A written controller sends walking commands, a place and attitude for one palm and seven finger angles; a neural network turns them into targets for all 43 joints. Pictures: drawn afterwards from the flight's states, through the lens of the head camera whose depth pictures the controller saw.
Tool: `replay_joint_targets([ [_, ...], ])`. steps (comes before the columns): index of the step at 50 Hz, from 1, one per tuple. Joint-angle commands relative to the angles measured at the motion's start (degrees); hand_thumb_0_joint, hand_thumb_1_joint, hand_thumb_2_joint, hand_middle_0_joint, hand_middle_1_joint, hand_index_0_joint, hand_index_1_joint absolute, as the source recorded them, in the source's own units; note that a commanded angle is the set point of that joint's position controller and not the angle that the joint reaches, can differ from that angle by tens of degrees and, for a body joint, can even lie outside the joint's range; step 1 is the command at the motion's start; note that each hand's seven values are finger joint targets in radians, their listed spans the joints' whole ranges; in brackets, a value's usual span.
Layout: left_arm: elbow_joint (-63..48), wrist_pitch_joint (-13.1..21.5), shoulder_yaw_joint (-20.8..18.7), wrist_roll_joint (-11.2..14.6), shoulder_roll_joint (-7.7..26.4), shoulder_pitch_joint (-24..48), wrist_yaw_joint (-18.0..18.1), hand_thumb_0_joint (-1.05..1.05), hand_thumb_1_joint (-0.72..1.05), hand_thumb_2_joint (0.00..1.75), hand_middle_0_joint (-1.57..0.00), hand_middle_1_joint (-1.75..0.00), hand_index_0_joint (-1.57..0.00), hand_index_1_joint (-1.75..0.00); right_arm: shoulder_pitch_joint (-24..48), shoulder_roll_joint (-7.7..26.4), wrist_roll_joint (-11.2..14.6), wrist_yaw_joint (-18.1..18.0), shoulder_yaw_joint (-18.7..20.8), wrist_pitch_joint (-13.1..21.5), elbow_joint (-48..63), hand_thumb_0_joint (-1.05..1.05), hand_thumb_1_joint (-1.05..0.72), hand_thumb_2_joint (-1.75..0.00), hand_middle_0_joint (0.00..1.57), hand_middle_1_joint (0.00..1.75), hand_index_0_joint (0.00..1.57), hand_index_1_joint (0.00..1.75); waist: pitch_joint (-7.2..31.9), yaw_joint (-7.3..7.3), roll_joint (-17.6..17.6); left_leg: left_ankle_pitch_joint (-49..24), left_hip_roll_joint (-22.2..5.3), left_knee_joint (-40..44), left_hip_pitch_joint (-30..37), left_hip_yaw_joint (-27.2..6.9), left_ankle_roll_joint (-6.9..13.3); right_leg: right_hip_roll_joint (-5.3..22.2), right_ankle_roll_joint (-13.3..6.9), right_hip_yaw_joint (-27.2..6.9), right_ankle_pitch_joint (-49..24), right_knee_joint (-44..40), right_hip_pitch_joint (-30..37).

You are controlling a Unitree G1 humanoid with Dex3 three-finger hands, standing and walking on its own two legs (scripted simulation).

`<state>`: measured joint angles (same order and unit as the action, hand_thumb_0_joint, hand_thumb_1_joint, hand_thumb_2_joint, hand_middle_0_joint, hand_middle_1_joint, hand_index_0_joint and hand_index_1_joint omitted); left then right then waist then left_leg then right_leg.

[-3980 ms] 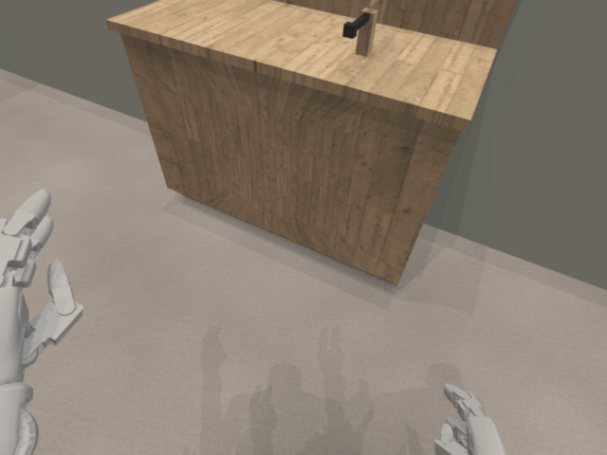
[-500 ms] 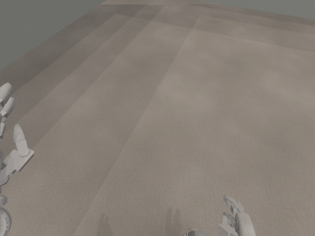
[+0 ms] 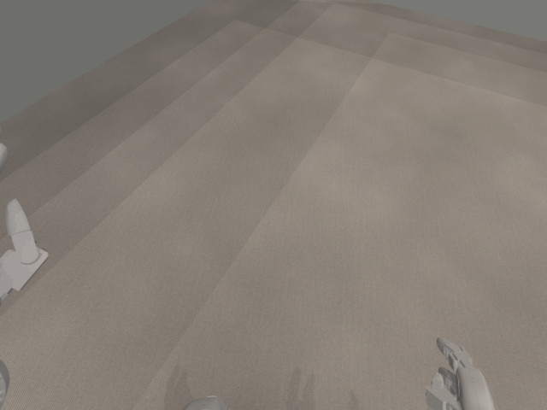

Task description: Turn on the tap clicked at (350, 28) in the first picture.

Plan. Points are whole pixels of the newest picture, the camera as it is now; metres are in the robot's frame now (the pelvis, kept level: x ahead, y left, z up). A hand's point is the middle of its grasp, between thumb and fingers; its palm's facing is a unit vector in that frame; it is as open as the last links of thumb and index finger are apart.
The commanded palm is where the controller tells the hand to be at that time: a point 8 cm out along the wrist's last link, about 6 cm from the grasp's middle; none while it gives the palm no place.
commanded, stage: walk around to get in front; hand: left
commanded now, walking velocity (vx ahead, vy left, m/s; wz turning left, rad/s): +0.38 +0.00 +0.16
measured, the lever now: out of the picture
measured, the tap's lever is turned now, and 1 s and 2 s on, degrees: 0 0 0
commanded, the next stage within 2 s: turn to face it in 0.56 s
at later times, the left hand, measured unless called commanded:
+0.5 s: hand (125, 173) +0.33 +0.20 +0.19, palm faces +0.50 -0.74 -0.45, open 7.4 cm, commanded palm +0.26 +0.25 +0.20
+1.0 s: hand (146, 105) +0.43 +0.21 +0.21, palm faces +0.53 -0.70 -0.48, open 7.4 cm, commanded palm +0.39 +0.24 +0.20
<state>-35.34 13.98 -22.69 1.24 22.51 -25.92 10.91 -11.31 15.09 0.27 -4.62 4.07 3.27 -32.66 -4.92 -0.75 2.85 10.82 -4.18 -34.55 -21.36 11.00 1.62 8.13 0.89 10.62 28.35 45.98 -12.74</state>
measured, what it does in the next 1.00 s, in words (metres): walks ahead: right foot, then left foot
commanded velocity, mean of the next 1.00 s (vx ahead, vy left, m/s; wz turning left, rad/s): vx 0.21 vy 0.00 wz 0.00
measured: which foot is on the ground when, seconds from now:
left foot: down 0.00-0.28, up 0.30-0.66, down 0.68-1.00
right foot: up 0.00-0.26, down 0.28-0.66, up 0.68-1.00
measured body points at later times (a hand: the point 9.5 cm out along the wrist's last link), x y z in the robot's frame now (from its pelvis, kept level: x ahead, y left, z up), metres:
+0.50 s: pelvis +0.14 -0.05 +0.02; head +0.18 -0.07 +0.47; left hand +0.30 +0.24 +0.22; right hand +0.32 -0.28 -0.10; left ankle +0.15 +0.09 -0.64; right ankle +0.14 -0.15 -0.72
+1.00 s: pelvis +0.26 -0.06 +0.01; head +0.29 -0.07 +0.46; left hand +0.40 +0.24 +0.23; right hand +0.47 -0.20 -0.08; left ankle +0.26 +0.09 -0.72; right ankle +0.33 -0.15 -0.71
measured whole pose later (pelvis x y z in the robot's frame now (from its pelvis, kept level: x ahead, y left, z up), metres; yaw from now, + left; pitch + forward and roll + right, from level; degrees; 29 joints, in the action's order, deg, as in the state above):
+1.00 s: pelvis +0.26 -0.06 +0.01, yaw +6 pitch -1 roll +0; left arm -30.8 12.9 -22.5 1.3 22.0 -25.8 7.9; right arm -9.9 5.6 0.4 -1.5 -3.0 6.2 -32.8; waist -4.5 -4.2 -2.7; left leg 16.2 -9.6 -34.2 -15.5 11.0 -3.0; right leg 2.9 3.1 8.3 17.5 39.7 -23.0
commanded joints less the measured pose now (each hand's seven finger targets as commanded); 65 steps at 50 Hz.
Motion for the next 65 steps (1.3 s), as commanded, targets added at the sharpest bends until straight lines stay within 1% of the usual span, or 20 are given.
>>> replay_joint_targets([
  [1, -5.19, 3.65, -7.75, 0.52, 11.92, 5.21, -0.36, 0.00, 0.90, 0.90, -0.20, -0.30, -0.20, -0.30, 4.02, 3.05, 0.30, 0.70, 0.16, 2.92, 6.90, 0.00, -0.90, -0.90, 0.20, 0.30, 0.20, 0.30, 11.82, 1.39, -17.59, -5.89, -22.45, 16.31, 22.87, -40.24, 15.12, -1.75, 0.10, -10.93, 5.10, 29.42, -28.04],
  [6, -13.96, 3.68, -6.20, 0.85, 7.98, -1.15, -1.13, 0.00, 0.90, 0.90, -0.20, -0.30, -0.20, -0.30, 3.99, 2.34, 0.67, 1.94, -0.31, 4.85, 6.33, 0.00, -0.90, -0.90, 0.20, 0.30, 0.20, 0.30, 10.84, 0.17, -18.01, -1.35, -13.60, 17.63, 9.72, -16.15, 8.85, -0.38, 1.22, -5.24, -6.35, 11.74, -18.08],
  [12, -4.24, 1.95, -5.14, 0.68, 6.30, 1.63, -1.11, 0.00, 0.90, 0.90, -0.20, -0.30, -0.20, -0.30, 3.44, 1.94, 0.31, 0.29, -1.03, 4.69, 5.48, 0.00, -0.90, -0.90, 0.20, 0.30, 0.20, 0.30, 10.16, 0.13, -12.69, 12.27, -9.80, 9.45, 1.57, -8.14, 4.09, -5.45, 2.06, 2.78, -12.01, -13.31, 2.55],
  [13, -1.82, 1.20, -5.54, 0.35, 7.31, 2.42, -0.98, 0.00, 0.90, 0.90, -0.20, -0.30, -0.20, -0.30, 3.21, 1.24, 0.29, -0.05, -1.32, 4.20, 4.99, 0.00, -0.90, -0.90, 0.20, 0.30, 0.20, 0.30, 10.64, -0.15, -6.92, 14.71, -7.70, 1.00, -1.67, -6.34, 2.82, -4.05, 1.05, -0.15, -9.66, -17.36, 7.29],
  [15, -0.64, -0.14, -7.36, -0.13, 11.48, 5.31, -0.54, 0.00, 0.90, 0.90, -0.20, -0.30, -0.20, -0.30, 5.22, 0.05, 0.32, 0.13, -1.90, 3.74, 6.36, 0.00, -0.90, -0.90, 0.20, 0.30, 0.20, 0.30, 10.10, -1.83, 20.12, 24.19, 3.06, -33.18, -22.88, -4.67, -1.07, 18.07, -10.32, -37.55, -6.12, -31.25, 16.00],
  [17, -0.91, 0.49, -6.21, 0.76, 10.90, 7.64, -1.27, 0.00, 0.90, 0.90, -0.20, -0.30, -0.20, -0.30, 6.48, 1.99, 0.40, 0.69, -1.58, 4.05, 4.94, 0.00, -0.90, -0.90, 0.20, 0.30, 0.20, 0.30, 6.53, -0.88, 11.15, 16.26, -0.93, -42.31, -24.38, -12.22, -1.85, 20.04, -12.21, -38.66, -2.12, -33.15, 11.36],
  [19, -1.82, 1.54, -5.13, 0.30, 9.12, 6.04, -1.57, 0.00, 0.90, 0.90, -0.20, -0.30, -0.20, -0.30, 6.29, 1.68, 0.30, 0.96, -2.28, 2.65, 3.30, 0.00, -0.90, -0.90, 0.20, 0.30, 0.20, 0.30, 5.67, -0.20, 5.65, 11.26, -2.78, -41.54, -23.17, -11.23, -3.09, 16.31, -10.01, -21.33, -13.92, -30.71, 9.71],
  [23, -6.73, 2.14, -5.59, 0.14, 9.23, 3.28, -0.77, 0.00, 0.90, 0.90, -0.20, -0.30, -0.20, -0.30, 5.73, 1.77, 0.00, 1.00, -1.61, 1.70, 4.90, 0.00, -0.90, -0.90, 0.20, 0.30, 0.20, 0.30, 7.19, 0.09, 4.13, 7.55, -3.31, -23.13, -14.58, -6.50, -2.64, 13.62, -8.13, -6.81, -26.88, -28.35, 8.01],
  [28, -11.12, 1.70, -7.15, 0.65, 8.89, -1.31, 1.16, 0.00, 0.90, 0.90, -0.20, -0.30, -0.20, -0.30, 4.44, 0.50, -0.20, 1.01, -0.87, 1.90, 8.72, 0.00, -0.90, -0.90, 0.20, 0.30, 0.20, 0.30, 9.14, -1.98, 6.42, 6.87, 0.14, -4.80, -6.80, 0.84, -1.96, 12.97, -8.01, -4.13, -36.63, -23.65, 11.69],
  [31, -10.45, 1.46, -5.86, 0.66, 8.02, 0.98, 1.68, 0.00, 0.90, 0.90, -0.20, -0.30, -0.20, -0.30, 1.27, 1.08, -0.11, 0.39, 0.00, 1.81, 8.44, 0.00, -0.90, -0.90, 0.20, 0.30, 0.20, 0.30, 12.61, 1.13, 2.30, 0.79, 4.10, 4.38, 6.65, 3.91, -1.64, 10.77, -4.88, 1.05, -39.04, -9.49, 7.87],
  [32, -11.53, 2.11, -5.69, 0.60, 8.36, 2.79, 1.64, 0.00, 0.90, 0.90, -0.20, -0.30, -0.20, -0.30, 0.40, 1.80, 0.07, 0.08, 0.36, 1.96, 8.81, 0.00, -0.90, -0.90, 0.20, 0.30, 0.20, 0.30, 15.49, 2.60, -3.47, -1.52, 3.19, 6.98, 16.88, 0.70, 0.14, 8.30, -2.40, 2.52, -37.44, 2.96, 1.57],
  [33, -11.99, 3.07, -6.49, 0.71, 8.58, 2.91, 1.67, 0.00, 0.90, 0.90, -0.20, -0.30, -0.20, -0.30, 1.43, 3.29, 0.15, 0.13, 0.78, 2.02, 9.25, 0.00, -0.90, -0.90, 0.20, 0.30, 0.20, 0.30, 17.61, 2.40, -18.25, -13.10, -8.29, 9.75, 25.91, -17.86, 6.39, 0.81, 0.94, 2.76, -14.74, 17.94, -10.33],
  [34, -11.72, 3.78, -6.47, 0.99, 9.15, 4.21, 1.65, 0.00, 0.90, 0.90, -0.20, -0.30, -0.20, -0.30, 2.07, 3.60, 0.31, 0.94, 0.20, 2.37, 9.53, 0.00, -0.90, -0.90, 0.20, 0.30, 0.20, 0.30, 17.25, 1.57, -23.56, -31.10, -20.45, 12.48, 28.52, -38.25, 13.73, -5.15, 1.26, -3.59, 9.20, 28.70, -20.53],
  [35, -6.43, 3.45, -7.26, 0.31, 11.77, 3.99, 0.48, 0.00, 0.90, 0.90, -0.20, -0.30, -0.20, -0.30, 2.86, 3.79, 0.36, 1.32, -0.03, 2.34, 7.98, 0.00, -0.90, -0.90, 0.20, 0.30, 0.20, 0.30, 15.77, 1.69, -17.46, -24.84, -21.70, 13.33, 24.60, -37.83, 14.42, -2.96, 0.30, -9.69, 6.58, 31.78, -23.60],
  [41, -15.83, 3.35, -6.27, 0.74, 8.89, 0.52, -1.47, 0.00, 0.90, 0.90, -0.20, -0.30, -0.20, -0.30, 4.60, 2.56, 0.31, 2.34, -0.89, 4.03, 6.80, 0.00, -0.90, -0.90, 0.20, 0.30, 0.20, 0.30, 11.66, 0.16, -18.48, -14.57, -14.46, 15.62, 9.00, -9.86, 6.76, -2.13, 1.31, -6.12, -7.45, 11.80, -15.14],
  [49, 0.21, 0.50, -2.93, 0.29, 5.69, 8.57, -2.35, 0.00, 0.90, 0.90, -0.20, -0.30, -0.20, -0.30, 3.69, 2.20, 0.26, 1.63, -1.40, 5.45, 6.54, 0.00, -0.90, -0.90, 0.20, 0.30, 0.20, 0.30, 8.86, -0.56, -10.21, 1.57, -15.29, 3.52, 5.49, -1.55, 0.24, -6.23, 2.23, -1.47, -13.95, -12.93, -1.82],
  [51, 0.46, -0.11, -2.56, -0.65, 8.15, 11.63, -2.22, 0.00, 0.90, 0.90, -0.20, -0.30, -0.20, -0.30, 3.40, -0.16, 0.36, 1.61, -2.04, 5.02, 7.19, 0.00, -0.90, -0.90, 0.20, 0.30, 0.20, 0.30, 9.44, -0.09, 10.55, 14.53, -4.40, -19.56, -3.32, 1.21, -3.71, 4.49, -4.14, -22.10, -36.78, -22.14, 3.21],
  [53, -0.70, -0.86, -5.10, 0.99, 9.64, 10.93, -1.62, 0.00, 0.90, 0.90, -0.20, -0.30, -0.20, -0.30, 4.48, 0.85, 0.12, 2.00, -1.92, 5.02, 7.05, 0.00, -0.90, -0.90, 0.20, 0.30, 0.20, 0.30, 12.59, -0.77, 17.21, 23.54, -0.23, -35.14, -10.46, -9.85, -5.82, 12.84, -8.31, -37.86, -40.91, -27.32, 4.72],
  [57, -10.72, 1.33, -7.16, 1.67, 10.45, 3.68, -0.94, 0.00, 0.90, 0.90, -0.20, -0.30, -0.20, -0.30, 7.41, 0.43, 0.09, 2.68, -2.93, 2.02, 6.75, 0.00, -0.90, -0.90, 0.20, 0.30, 0.20, 0.30, 16.28, -0.18, 1.57, 14.94, -0.73, -36.22, -11.97, -11.30, -6.89, 8.15, -9.92, -26.07, -44.07, -21.59, 9.35],
  [65, -7.80, 1.55, -10.04, 2.68, 10.22, -5.56, -0.63, 0.00, 0.90, 0.90, -0.20, -0.30, -0.20, -0.30, 5.98, 2.42, 0.23, 3.11, -1.38, -0.55, 9.25, 0.00, -0.90, -0.90, 0.20, 0.30, 0.20, 0.30, 16.76, -1.28, 2.47, 14.66, 1.20, -12.50, -4.63, -9.01, -6.08, 5.84, -10.92, -30.57, -32.59, -25.05, 5.56],
])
